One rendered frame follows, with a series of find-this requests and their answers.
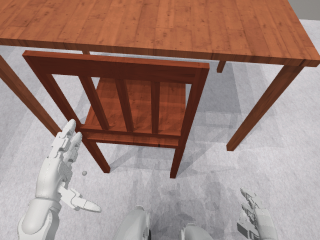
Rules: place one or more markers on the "chair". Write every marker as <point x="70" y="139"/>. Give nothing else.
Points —
<point x="138" y="101"/>

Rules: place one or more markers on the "right robot hand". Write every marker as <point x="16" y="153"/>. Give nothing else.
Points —
<point x="261" y="225"/>

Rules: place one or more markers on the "right robot shin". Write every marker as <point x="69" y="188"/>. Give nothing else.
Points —
<point x="190" y="224"/>

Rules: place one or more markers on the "robot left forearm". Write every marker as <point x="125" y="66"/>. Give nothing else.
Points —
<point x="41" y="221"/>

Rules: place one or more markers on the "left robot hand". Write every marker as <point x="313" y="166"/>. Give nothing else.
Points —
<point x="57" y="166"/>

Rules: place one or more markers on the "robot right thigh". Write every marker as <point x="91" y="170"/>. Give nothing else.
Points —
<point x="193" y="233"/>

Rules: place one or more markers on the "table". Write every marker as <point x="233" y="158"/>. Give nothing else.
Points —
<point x="249" y="31"/>

